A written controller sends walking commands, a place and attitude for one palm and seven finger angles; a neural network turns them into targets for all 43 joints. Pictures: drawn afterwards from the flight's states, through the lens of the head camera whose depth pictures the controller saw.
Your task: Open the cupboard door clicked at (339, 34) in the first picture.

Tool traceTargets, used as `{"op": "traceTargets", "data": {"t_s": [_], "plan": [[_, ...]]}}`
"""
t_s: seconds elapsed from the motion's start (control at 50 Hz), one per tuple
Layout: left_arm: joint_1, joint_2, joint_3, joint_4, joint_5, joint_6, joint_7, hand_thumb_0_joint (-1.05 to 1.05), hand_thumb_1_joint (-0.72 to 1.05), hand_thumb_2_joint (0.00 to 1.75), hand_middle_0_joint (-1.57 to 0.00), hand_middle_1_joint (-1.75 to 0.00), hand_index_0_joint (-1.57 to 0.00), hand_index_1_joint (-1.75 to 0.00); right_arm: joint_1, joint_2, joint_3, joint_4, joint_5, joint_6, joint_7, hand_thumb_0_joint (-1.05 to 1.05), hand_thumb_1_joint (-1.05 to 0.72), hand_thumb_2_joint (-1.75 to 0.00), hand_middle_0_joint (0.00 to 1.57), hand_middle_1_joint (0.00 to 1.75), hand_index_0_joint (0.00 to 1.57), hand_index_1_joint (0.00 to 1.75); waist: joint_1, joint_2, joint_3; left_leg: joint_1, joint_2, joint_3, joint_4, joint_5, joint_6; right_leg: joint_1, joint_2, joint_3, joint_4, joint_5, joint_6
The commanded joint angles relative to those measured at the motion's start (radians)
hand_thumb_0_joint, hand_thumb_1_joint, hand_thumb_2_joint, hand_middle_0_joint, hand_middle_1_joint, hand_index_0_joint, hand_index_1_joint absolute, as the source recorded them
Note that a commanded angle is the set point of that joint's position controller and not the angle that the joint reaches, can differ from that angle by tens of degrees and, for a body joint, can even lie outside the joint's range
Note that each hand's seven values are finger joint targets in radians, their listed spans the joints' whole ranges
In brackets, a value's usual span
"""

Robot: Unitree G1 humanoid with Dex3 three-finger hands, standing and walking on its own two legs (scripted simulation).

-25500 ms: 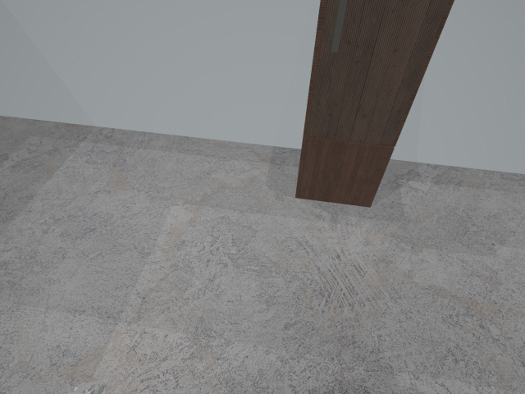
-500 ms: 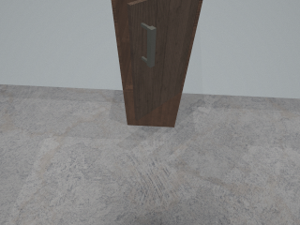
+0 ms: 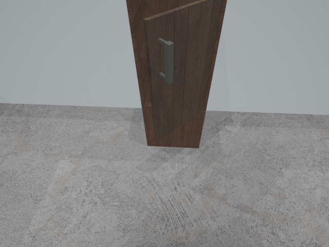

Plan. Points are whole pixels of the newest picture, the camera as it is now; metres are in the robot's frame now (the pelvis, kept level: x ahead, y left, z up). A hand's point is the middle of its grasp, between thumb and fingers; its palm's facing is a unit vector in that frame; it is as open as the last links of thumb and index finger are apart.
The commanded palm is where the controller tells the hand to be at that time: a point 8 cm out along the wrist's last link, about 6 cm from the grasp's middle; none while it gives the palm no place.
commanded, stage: let the arm hang, fingers relaxed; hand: left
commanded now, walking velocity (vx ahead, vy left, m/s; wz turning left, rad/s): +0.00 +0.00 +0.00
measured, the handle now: (165, 61) +0.67 +0.04 +0.10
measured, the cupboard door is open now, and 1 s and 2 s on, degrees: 44 44 44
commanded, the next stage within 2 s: look to check the result in 0.26 s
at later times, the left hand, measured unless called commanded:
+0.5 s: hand out of the picture +0.09 +0.23 -0.15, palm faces -0.01 -0.94 -0.34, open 7.4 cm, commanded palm none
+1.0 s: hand out of the picture +0.12 +0.22 -0.15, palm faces -0.02 -0.94 -0.33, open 7.4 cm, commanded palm none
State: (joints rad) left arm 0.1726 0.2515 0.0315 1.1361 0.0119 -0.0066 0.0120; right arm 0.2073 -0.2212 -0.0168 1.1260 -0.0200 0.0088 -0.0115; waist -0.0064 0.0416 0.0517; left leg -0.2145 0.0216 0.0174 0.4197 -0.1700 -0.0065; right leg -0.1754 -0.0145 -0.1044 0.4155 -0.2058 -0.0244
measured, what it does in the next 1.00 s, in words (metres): stands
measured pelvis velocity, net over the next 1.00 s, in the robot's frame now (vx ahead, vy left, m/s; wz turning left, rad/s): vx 0.04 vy -0.02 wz -0.02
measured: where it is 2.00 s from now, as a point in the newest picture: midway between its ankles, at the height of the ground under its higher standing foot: outside the picture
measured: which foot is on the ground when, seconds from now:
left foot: down 0.00-1.00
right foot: down 0.00-1.00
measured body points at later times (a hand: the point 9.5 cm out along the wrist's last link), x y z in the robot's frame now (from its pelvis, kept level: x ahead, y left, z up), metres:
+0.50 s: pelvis +0.02 -0.01 +0.01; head +0.04 -0.02 +0.45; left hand +0.09 +0.28 -0.13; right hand +0.08 -0.29 -0.14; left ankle +0.04 +0.12 -0.74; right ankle +0.02 -0.10 -0.74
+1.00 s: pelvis +0.04 -0.02 +0.01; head +0.06 -0.04 +0.46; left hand +0.12 +0.26 -0.13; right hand +0.10 -0.30 -0.15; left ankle +0.04 +0.12 -0.74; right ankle +0.02 -0.10 -0.74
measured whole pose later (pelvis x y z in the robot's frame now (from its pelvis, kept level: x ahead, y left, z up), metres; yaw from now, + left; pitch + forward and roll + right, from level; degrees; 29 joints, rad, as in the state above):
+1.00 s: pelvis +0.04 -0.02 +0.01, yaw -1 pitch -1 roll +0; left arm 0.11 0.29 0.02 1.14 0.01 -0.02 0.01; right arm 0.11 -0.31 -0.01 1.13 -0.02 0.00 -0.01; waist -0.01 0.03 0.06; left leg -0.11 0.05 0.03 0.30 -0.17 -0.04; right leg -0.08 0.02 -0.10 0.31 -0.21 -0.04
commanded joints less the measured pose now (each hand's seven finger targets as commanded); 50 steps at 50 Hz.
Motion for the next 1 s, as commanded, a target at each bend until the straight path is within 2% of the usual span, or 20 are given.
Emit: {"op": "traceTargets", "data": {"t_s": [0.0, 0.06, 0.1, 0.16, 0.18, 0.26, 0.28, 0.3, 0.4, 0.5, 0.58, 0.88, 0.94, 0.96, 0.98], "plan": [[-0.008, 0.178, 0.028, -0.049, 0.002, -0.015, 0.007, 0.00, 0.90, 0.90, -0.20, -0.30, -0.20, -0.30, -0.008, -0.174, -0.029, -0.041, -0.002, -0.017, -0.007, 0.00, -0.90, -0.90, 0.20, 0.30, 0.20, 0.30, 0.007, -0.025, 0.006, -0.012, 0.092, -0.100, -0.117, -0.006, 0.037, -0.009, -0.111, 0.125, -0.120, -0.067, -0.034], [-0.032, 0.191, 0.029, -0.054, 0.002, -0.020, 0.005, 0.00, 0.90, 0.90, -0.20, -0.30, -0.20, -0.30, -0.034, -0.193, -0.029, -0.043, -0.003, -0.021, -0.006, 0.00, -0.90, -0.90, 0.20, 0.30, 0.20, 0.30, 0.006, -0.012, -0.007, 0.002, 0.093, -0.100, -0.125, 0.020, 0.033, 0.008, -0.114, 0.128, -0.125, -0.032, -0.033], [-0.045, 0.202, 0.030, -0.056, 0.003, -0.022, 0.005, 0.00, 0.90, 0.90, -0.20, -0.30, -0.20, -0.30, -0.044, -0.199, -0.028, -0.045, -0.002, -0.024, -0.005, 0.00, -0.90, -0.90, 0.20, 0.30, 0.20, 0.30, 0.006, -0.032, -0.029, 0.014, 0.096, -0.101, -0.126, 0.055, 0.034, 0.031, -0.117, 0.122, -0.123, 0.003, -0.031], [-0.061, 0.212, 0.028, -0.060, 0.001, -0.026, 0.003, 0.00, 0.90, 0.90, -0.20, -0.30, -0.20, -0.30, -0.070, -0.219, -0.028, -0.048, -0.001, -0.025, -0.005, 0.00, -0.90, -0.90, 0.20, 0.30, 0.20, 0.30, 0.005, -0.016, -0.039, 0.040, 0.096, -0.098, -0.128, 0.077, 0.030, 0.035, -0.121, 0.130, -0.134, 0.033, -0.030], [-0.061, 0.214, 0.031, -0.061, 0.003, -0.028, 0.004, 0.00, 0.90, 0.90, -0.20, -0.30, -0.20, -0.30, -0.072, -0.221, -0.029, -0.052, -0.001, -0.025, -0.005, 0.00, -0.90, -0.90, 0.20, 0.30, 0.20, 0.30, 0.005, -0.032, -0.049, 0.050, 0.098, -0.096, -0.127, 0.084, 0.031, 0.039, -0.120, 0.126, -0.136, 0.039, -0.030], [-0.081, 0.229, 0.026, -0.060, 0.001, -0.028, 0.002, 0.00, 0.90, 0.90, -0.20, -0.30, -0.20, -0.30, -0.091, -0.242, -0.026, -0.051, -0.001, -0.024, -0.004, 0.00, -0.90, -0.90, 0.20, 0.30, 0.20, 0.30, 0.001, -0.022, -0.050, 0.063, 0.100, -0.092, -0.135, 0.095, 0.025, 0.048, -0.123, 0.131, -0.145, 0.063, -0.028], [-0.077, 0.230, 0.028, -0.062, 0.002, -0.029, 0.003, 0.00, 0.90, 0.90, -0.20, -0.30, -0.20, -0.30, -0.093, -0.244, -0.027, -0.056, 0.000, -0.024, -0.005, 0.00, -0.90, -0.90, 0.20, 0.30, 0.20, 0.30, 0.004, -0.036, -0.055, 0.072, 0.101, -0.091, -0.131, 0.102, 0.027, 0.047, -0.122, 0.128, -0.148, 0.068, -0.027], [-0.084, 0.233, 0.026, -0.059, 0.001, -0.029, 0.003, 0.00, 0.90, 0.90, -0.20, -0.30, -0.20, -0.30, -0.096, -0.245, -0.026, -0.052, 0.000, -0.024, -0.004, 0.00, -0.90, -0.90, 0.20, 0.30, 0.20, 0.30, 0.001, -0.021, -0.059, 0.073, 0.101, -0.090, -0.133, 0.108, 0.027, 0.054, -0.125, 0.131, -0.149, 0.077, -0.028], [-0.085, 0.245, 0.024, -0.054, -0.001, -0.031, 0.003, 0.00, 0.90, 0.90, -0.20, -0.30, -0.20, -0.30, -0.106, -0.259, -0.024, -0.050, 0.002, -0.025, -0.005, 0.00, -0.90, -0.90, 0.20, 0.30, 0.20, 0.30, 0.001, -0.027, -0.081, 0.101, 0.104, -0.087, -0.132, 0.140, 0.025, 0.072, -0.128, 0.131, -0.151, 0.128, -0.027], [-0.086, 0.251, 0.022, -0.048, -0.002, -0.032, 0.005, 0.00, 0.90, 0.90, -0.20, -0.30, -0.20, -0.30, -0.111, -0.264, -0.022, -0.047, 0.003, -0.022, -0.006, 0.00, -0.90, -0.90, 0.20, 0.30, 0.20, 0.30, -0.001, -0.037, -0.065, 0.111, 0.106, -0.082, -0.133, 0.147, 0.023, 0.068, -0.128, 0.131, -0.160, 0.154, -0.026], [-0.076, 0.257, 0.023, -0.046, -0.002, -0.034, 0.006, 0.00, 0.90, 0.90, -0.20, -0.30, -0.20, -0.30, -0.110, -0.270, -0.020, -0.048, 0.005, -0.023, -0.008, 0.00, -0.90, -0.90, 0.20, 0.30, 0.20, 0.30, 0.002, -0.039, -0.088, 0.129, 0.107, -0.078, -0.131, 0.175, 0.024, 0.087, -0.128, 0.131, -0.156, 0.200, -0.026], [-0.066, 0.249, 0.024, -0.051, -0.002, -0.036, 0.011, 0.00, 0.90, 0.90, -0.20, -0.30, -0.20, -0.30, -0.103, -0.259, -0.021, -0.048, 0.005, -0.022, -0.011, 0.00, -0.90, -0.90, 0.20, 0.30, 0.20, 0.30, 0.002, -0.054, -0.081, 0.143, 0.109, -0.066, -0.132, 0.186, 0.021, 0.098, -0.126, 0.130, -0.161, 0.255, -0.024], [-0.067, 0.246, 0.023, -0.054, -0.003, -0.034, 0.011, 0.00, 0.90, 0.90, -0.20, -0.30, -0.20, -0.30, -0.100, -0.254, -0.021, -0.045, 0.003, -0.022, -0.013, 0.00, -0.90, -0.90, 0.20, 0.30, 0.20, 0.30, 0.000, -0.041, -0.079, 0.149, 0.112, -0.057, -0.128, 0.198, 0.018, 0.096, -0.125, 0.141, -0.155, 0.290, -0.027], [-0.064, 0.228, 0.023, -0.054, -0.003, -0.028, 0.011, 0.00, 0.90, 0.90, -0.20, -0.30, -0.20, -0.30, -0.088, -0.235, -0.020, -0.046, 0.002, -0.019, -0.016, 0.00, -0.90, -0.90, 0.20, 0.30, 0.20, 0.30, -0.004, -0.043, -0.070, 0.150, 0.116, -0.041, -0.113, 0.197, 0.012, 0.081, -0.124, 0.148, -0.144, 0.315, -0.026], [-0.043, 0.187, 0.019, -0.054, -0.002, -0.018, 0.014, 0.00, 0.90, 0.90, -0.20, -0.30, -0.20, -0.30, -0.061, -0.188, -0.012, -0.042, 0.001, -0.011, -0.019, 0.00, -0.90, -0.90, 0.20, 0.30, 0.20, 0.30, -0.004, -0.049, -0.071, 0.146, 0.117, -0.021, -0.092, 0.188, 0.007, 0.069, -0.122, 0.151, -0.130, 0.324, -0.021]]}}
